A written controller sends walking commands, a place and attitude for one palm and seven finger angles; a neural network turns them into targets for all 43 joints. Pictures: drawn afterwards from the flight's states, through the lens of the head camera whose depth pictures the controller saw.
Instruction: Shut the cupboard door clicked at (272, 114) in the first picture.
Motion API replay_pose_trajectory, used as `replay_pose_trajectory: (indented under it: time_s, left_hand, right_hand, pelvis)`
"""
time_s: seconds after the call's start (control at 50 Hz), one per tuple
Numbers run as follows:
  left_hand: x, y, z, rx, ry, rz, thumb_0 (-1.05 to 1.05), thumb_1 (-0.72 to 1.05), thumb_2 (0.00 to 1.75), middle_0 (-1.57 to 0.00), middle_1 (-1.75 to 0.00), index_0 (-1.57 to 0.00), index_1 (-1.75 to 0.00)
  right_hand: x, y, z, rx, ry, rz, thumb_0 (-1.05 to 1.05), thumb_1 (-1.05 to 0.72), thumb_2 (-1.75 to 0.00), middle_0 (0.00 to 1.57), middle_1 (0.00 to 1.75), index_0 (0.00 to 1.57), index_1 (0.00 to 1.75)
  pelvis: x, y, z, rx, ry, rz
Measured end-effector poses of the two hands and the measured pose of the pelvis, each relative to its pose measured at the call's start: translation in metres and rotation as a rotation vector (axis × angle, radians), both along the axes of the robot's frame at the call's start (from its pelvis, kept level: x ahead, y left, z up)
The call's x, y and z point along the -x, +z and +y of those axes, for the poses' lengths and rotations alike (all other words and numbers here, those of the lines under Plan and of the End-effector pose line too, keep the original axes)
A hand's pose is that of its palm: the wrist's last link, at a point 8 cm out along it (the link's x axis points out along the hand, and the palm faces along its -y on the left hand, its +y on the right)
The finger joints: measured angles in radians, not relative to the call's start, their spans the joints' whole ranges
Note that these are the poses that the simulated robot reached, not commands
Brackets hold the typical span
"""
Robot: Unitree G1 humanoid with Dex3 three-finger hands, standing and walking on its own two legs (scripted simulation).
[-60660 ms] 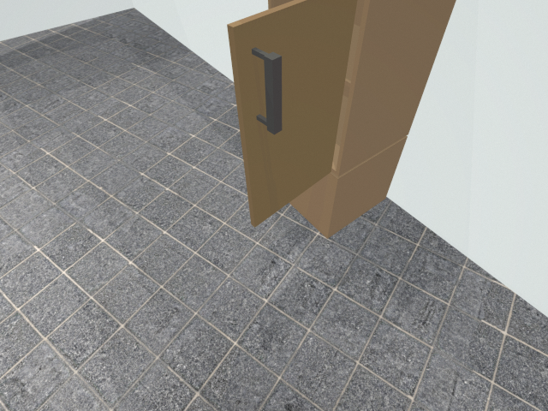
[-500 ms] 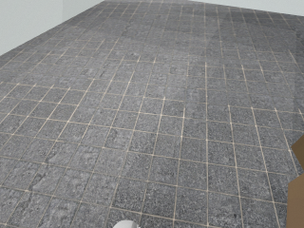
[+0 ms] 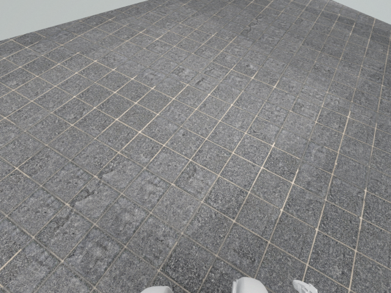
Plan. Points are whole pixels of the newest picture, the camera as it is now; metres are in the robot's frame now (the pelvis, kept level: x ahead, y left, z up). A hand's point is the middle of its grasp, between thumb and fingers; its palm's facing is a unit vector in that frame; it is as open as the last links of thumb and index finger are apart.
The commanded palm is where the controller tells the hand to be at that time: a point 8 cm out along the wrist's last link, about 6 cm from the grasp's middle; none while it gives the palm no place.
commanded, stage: walk to a spot facing it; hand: left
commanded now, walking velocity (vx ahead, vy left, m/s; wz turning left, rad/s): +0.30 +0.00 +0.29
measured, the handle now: out of the picture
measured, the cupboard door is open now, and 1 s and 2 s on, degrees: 27 27 27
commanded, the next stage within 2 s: turn to face it in 0.12 s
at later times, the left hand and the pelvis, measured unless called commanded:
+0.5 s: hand (151, 221) +0.30 +0.13 -0.16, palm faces -0.01 -0.98 -0.18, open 7.3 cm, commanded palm none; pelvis +0.20 -0.03 +0.00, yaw -1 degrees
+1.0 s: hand (134, 189) +0.39 +0.20 -0.17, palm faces -0.16 -0.97 -0.21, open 7.3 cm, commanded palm none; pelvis +0.28 +0.01 +0.01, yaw -16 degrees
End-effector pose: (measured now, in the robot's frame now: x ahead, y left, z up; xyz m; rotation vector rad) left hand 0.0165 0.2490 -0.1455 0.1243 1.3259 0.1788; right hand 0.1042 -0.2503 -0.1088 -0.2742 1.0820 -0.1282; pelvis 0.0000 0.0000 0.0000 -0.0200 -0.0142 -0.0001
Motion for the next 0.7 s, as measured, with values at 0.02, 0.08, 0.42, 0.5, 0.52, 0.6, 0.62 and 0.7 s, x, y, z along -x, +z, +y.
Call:
replay_pose_trajectory:
  time_s: [0.02,0.08,0.42,0.5,0.52,0.6,0.62,0.7]
  left_hand:
    - [-0.021,0.005,0.002,-0.003,-0.004,-0.047,0.01,0.91,0.90,-0.20,-0.30,-0.20,-0.30]
    - [-0.078,0.019,0.005,-0.006,-0.015,-0.162,0.01,0.92,0.90,-0.20,-0.30,-0.20,-0.30]
    - [-0.266,0.016,-0.051,0.015,-0.092,-0.205,0.01,0.91,0.90,-0.20,-0.30,-0.20,-0.30]
    - [-0.272,0.010,-0.067,0.013,-0.098,-0.147,0.01,0.91,0.90,-0.20,-0.30,-0.20,-0.30]
    - [-0.270,0.010,-0.069,0.012,-0.092,-0.123,0.01,0.91,0.90,-0.20,-0.30,-0.20,-0.30]
    - [-0.266,0.017,-0.061,-0.031,-0.070,-0.046,0.00,0.94,0.90,-0.20,-0.30,-0.21,-0.30]
    - [-0.266,0.019,-0.059,-0.037,-0.074,-0.031,0.00,0.94,0.90,-0.20,-0.30,-0.21,-0.30]
    - [-0.274,0.023,-0.051,-0.045,-0.094,0.002,0.00,0.93,0.90,-0.20,-0.30,-0.20,-0.30]
  right_hand:
    - [-0.001,0.002,0.002,-0.001,-0.003,0.014,0.00,-0.91,-0.90,0.20,0.29,0.20,0.30]
    - [0.000,0.005,0.009,-0.013,-0.023,0.062,0.00,-0.91,-0.90,0.20,0.29,0.20,0.30]
    - [0.001,-0.030,0.017,-0.105,-0.195,0.429,0.00,-0.90,-0.90,0.20,0.30,0.20,0.30]
    - [-0.031,-0.039,0.005,-0.118,-0.233,0.443,0.01,-0.91,-0.90,0.20,0.30,0.20,0.30]
    - [-0.044,-0.038,0.001,-0.117,-0.233,0.425,0.01,-0.91,-0.90,0.20,0.29,0.20,0.30]
    - [-0.104,-0.030,-0.013,-0.109,-0.211,0.318,0.01,-0.91,-0.90,0.20,0.29,0.20,0.30]
    - [-0.120,-0.028,-0.016,-0.106,-0.205,0.287,0.01,-0.91,-0.90,0.20,0.29,0.20,0.30]
    - [-0.175,-0.022,-0.024,-0.094,-0.188,0.169,0.00,-0.91,-0.90,0.20,0.29,0.20,0.30]
  pelvis:
    - [-0.007,0.004,0.001,0.002,0.007,0.000]
    - [-0.029,0.012,0.003,0.007,0.029,0.002]
    - [-0.179,-0.001,-0.023,-0.029,0.027,0.007]
    - [-0.203,-0.004,-0.034,-0.016,-0.015,0.001]
    - [-0.207,-0.002,-0.036,-0.019,-0.022,0.000]
    - [-0.220,0.008,-0.042,-0.026,-0.048,0.020]
    - [-0.223,0.009,-0.042,-0.028,-0.055,0.026]
    - [-0.236,0.011,-0.038,-0.029,-0.093,0.046]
